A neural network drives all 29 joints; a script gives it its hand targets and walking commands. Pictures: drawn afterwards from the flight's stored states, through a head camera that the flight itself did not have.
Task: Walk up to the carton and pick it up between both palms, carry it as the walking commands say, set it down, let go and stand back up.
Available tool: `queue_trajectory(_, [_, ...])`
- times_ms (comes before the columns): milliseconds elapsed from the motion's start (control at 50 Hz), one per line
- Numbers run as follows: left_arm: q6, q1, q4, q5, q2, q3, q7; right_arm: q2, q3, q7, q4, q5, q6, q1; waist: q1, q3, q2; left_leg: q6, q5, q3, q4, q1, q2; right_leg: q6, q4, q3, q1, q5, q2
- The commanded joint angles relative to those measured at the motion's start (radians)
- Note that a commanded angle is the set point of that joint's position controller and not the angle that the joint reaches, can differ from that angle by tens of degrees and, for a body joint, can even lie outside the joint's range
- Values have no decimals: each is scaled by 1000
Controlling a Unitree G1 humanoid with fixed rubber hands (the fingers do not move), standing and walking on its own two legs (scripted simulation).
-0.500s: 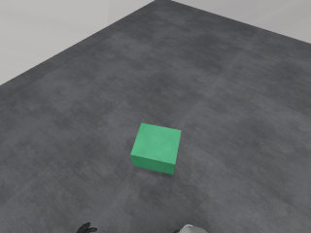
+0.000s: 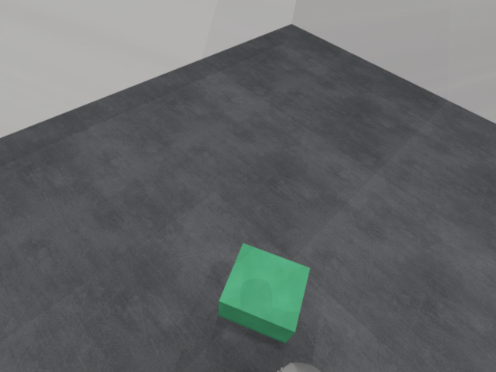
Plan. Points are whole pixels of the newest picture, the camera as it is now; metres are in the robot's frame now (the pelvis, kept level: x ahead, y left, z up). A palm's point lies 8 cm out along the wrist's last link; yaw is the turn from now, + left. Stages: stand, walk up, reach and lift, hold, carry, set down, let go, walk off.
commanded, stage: walk up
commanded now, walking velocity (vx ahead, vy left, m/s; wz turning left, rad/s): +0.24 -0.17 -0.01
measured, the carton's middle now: (263, 292) +0.48 -0.11 -0.68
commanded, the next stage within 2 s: none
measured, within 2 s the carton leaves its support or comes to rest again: neither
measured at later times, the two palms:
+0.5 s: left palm (166, 338) +0.20 +0.15 -0.13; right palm out of the picture +0.10 -0.28 -0.14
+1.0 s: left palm out of the picture +0.11 +0.16 -0.14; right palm out of the picture +0.12 -0.27 -0.14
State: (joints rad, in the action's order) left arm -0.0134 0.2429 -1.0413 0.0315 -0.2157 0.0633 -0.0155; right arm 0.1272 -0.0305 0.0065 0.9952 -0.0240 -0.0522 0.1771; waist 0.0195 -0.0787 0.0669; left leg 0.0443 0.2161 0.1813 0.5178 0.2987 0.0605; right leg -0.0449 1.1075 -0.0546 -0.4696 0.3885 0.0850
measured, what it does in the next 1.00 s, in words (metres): walks ahead: right foot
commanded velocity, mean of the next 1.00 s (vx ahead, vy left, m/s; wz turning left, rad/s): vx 0.04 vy -0.02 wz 0.00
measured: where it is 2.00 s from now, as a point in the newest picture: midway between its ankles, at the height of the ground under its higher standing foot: outside the picture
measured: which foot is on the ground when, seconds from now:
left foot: down 0.00-1.00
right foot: up 0.00-0.20, down 0.22-1.00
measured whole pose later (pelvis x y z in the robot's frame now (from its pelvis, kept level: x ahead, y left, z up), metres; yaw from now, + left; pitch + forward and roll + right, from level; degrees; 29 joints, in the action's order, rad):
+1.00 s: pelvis +0.12 -0.06 +0.01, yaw -2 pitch -1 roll +0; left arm 0.00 0.26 -1.19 0.01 -0.16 0.03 0.03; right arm 0.13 0.00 0.03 1.16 0.00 0.00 0.25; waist 0.02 -0.02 0.01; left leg -0.05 0.31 0.05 0.35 0.03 0.06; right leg 0.00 0.43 -0.11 -0.18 0.24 0.05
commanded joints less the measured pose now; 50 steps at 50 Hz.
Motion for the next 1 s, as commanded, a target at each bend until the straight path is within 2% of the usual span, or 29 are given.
queue_trajectory(0, [-3, -3, 90, -1, -38, 0, -8, 215, -60, 15, -30, 1, -9, 123, -42, 102, -219, 99, -216, -293, -284, -182, 336, -19, -108, 48, -122, -86, 57])
queue_trajectory(40, [-7, -58, 126, -4, -43, -4, -18, 228, -68, 13, -30, -3, -6, 127, -43, 69, -244, 94, -130, -271, -311, -156, 317, -22, -252, 32, -79, -105, 59])
queue_trajectory(80, [1, -78, 133, -13, -43, -10, -22, 229, -71, 6, -33, -9, -3, 124, -44, 86, -261, 84, -130, -222, -296, -144, 284, -17, -371, -6, 9, -116, 37])
queue_trajectory(100, [7, -59, 123, -16, -41, -14, -20, 232, -74, 1, -38, -8, -3, 109, -30, 95, -266, 83, -135, -204, -285, -127, 283, -9, -428, -17, 59, -121, 28])
queue_trajectory(120, [16, -54, 121, -22, -40, -15, -16, 226, -71, -6, -32, -14, -4, 109, -24, 110, -274, 74, -112, -192, -275, -95, 253, -2, -491, -45, 128, -167, 6])
queue_trajectory(140, [26, -36, 112, -26, -35, -16, -10, 211, -61, -9, -30, -13, 2, 89, -11, 116, -291, 56, -69, -156, -244, -50, 198, 0, -571, -79, 217, -243, -18])
queue_trajectory(160, [39, 10, 81, -22, -45, -12, 1, 173, -43, -7, -27, -6, 12, 81, 17, 141, -211, 27, -127, -111, -150, -21, 116, 8, -661, -96, 339, -335, -33])
queue_trajectory(180, [49, 27, 68, -22, -100, -2, 21, 135, -19, 0, -25, 17, 14, 99, 21, 156, -73, -20, -240, -83, -40, -14, 60, 35, -708, -20, 404, -579, 59])
queue_trajectory(200, [55, 50, 65, -21, -161, 19, 27, 95, -3, 4, -36, 22, 15, 158, 4, 239, 122, -66, -14, -53, 45, 12, 18, 70, -686, 98, 451, -915, 201])
queue_trajectory(220, [53, 52, 60, -22, -173, 10, 28, 114, -13, 8, -45, 27, 30, 176, -4, 242, 170, -79, 266, -100, 136, 26, -8, 123, -728, 187, 447, -1063, 265])
queue_trajectory(240, [43, 6, 67, -23, -161, 3, 30, 112, -9, 9, -31, 28, 50, 227, -5, 257, 189, -89, 331, -136, 171, 26, 3, 173, -725, 163, 447, -1034, 289])
queue_trajectory(260, [34, -38, 71, -22, -145, 2, 36, 112, -6, 11, -17, 26, 61, 212, -8, 252, 153, -95, 313, -147, 152, 22, -2, 183, -747, 166, 448, -880, 270])
queue_trajectory(280, [29, -74, 76, -26, -121, 5, 41, 103, -3, 13, 3, 27, 65, 205, -19, 210, 170, -94, 255, -150, 111, 9, 8, 168, -756, 114, 418, -773, 232])
queue_trajectory(300, [24, -108, 85, -28, -115, 8, 42, 104, 0, 14, 11, 23, 68, 203, -30, 197, 189, -90, 216, -140, 75, -15, 7, 153, -754, 90, 394, -685, 198])
queue_trajectory(320, [20, -125, 90, -29, -116, 9, 43, 108, -1, 13, 24, 25, 68, 218, -37, 192, 198, -89, 157, -135, 10, -49, 13, 144, -760, 94, 373, -616, 189])
queue_trajectory(360, [10, -153, 91, -34, -101, 8, 45, 110, 2, 16, 37, 20, 60, 224, -58, 157, 113, -80, -26, -124, -136, -108, 22, 113, -711, 48, 347, -521, 146])
queue_trajectory(380, [7, -147, 100, -34, -92, 8, 44, 134, 1, 16, 40, 18, 56, 204, -45, 132, 50, -66, -120, -158, -164, -103, 37, 96, -693, 22, 338, -446, 106])
queue_trajectory(400, [5, -121, 87, -32, -87, 5, 43, 147, -2, 16, 37, 16, 56, 160, -32, 100, -40, -51, -159, -175, -159, -101, 47, 84, -707, 18, 313, -351, 80])
queue_trajectory(420, [7, -103, 77, -29, -79, 3, 44, 147, -1, 19, 40, 13, 54, 130, -29, 67, -94, -48, -186, -176, -165, -107, 56, 81, -706, 19, 308, -332, 66])
queue_trajectory(500, [21, -83, 42, -28, -88, 2, 46, 134, 9, 26, 62, 17, 45, 137, -22, 86, -72, -57, -155, -173, -192, -109, 39, 80, -698, 38, 379, -489, 78])
queue_trajectory(540, [25, -72, 25, -27, -89, -1, 45, 141, 7, 28, 70, 19, 43, 125, -23, 81, -89, -59, -126, -173, -198, -124, 40, 81, -709, 51, 373, -527, 84])
queue_trajectory(620, [27, -58, -6, -27, -68, -4, 47, 122, 14, 29, 89, 21, 42, 125, -21, 53, -54, -65, -100, -173, -214, -125, 45, 73, -734, 46, 355, -479, 71])
queue_trajectory(640, [27, -51, -12, -26, -68, -7, 48, 123, 12, 30, 95, 21, 42, 120, -23, 54, -79, -65, -113, -168, -217, -137, 47, 77, -734, 42, 352, -474, 70])
queue_trajectory(700, [32, -31, -33, -27, -59, -10, 47, 120, 10, 31, 96, 22, 38, 117, -22, 71, -72, -63, -119, -168, -211, -151, 49, 76, -737, 42, 360, -505, 69])
queue_trajectory(720, [32, -28, -41, -26, -57, -11, 47, 115, 14, 31, 106, 23, 39, 121, -18, 69, -47, -65, -94, -169, -216, -151, 50, 77, -746, 44, 359, -498, 68])
queue_trajectory(740, [32, -31, -43, -26, -59, -12, 47, 115, 16, 32, 109, 21, 40, 125, -18, 66, -66, -64, -96, -168, -221, -149, 51, 78, -745, 46, 362, -492, 69])
queue_trajectory(860, [32, 9, -82, -25, -55, -19, 49, 117, 16, 33, 128, 22, 37, 126, -11, 42, -79, -64, -141, -170, -237, -154, 58, 73, -740, 28, 359, -470, 57])
queue_trajectory(880, [34, 8, -89, -26, -60, -20, 49, 120, 18, 33, 135, 23, 37, 131, -9, 54, -52, -62, -138, -171, -234, -156, 61, 72, -744, 28, 365, -479, 59])
queue_trajectory(980, [35, 43, -106, -27, -44, -25, 53, 108, 22, 36, 153, 19, 32, 145, -10, 36, -69, -60, -193, -172, -242, -167, 65, 72, -733, 17, 362, -479, 58])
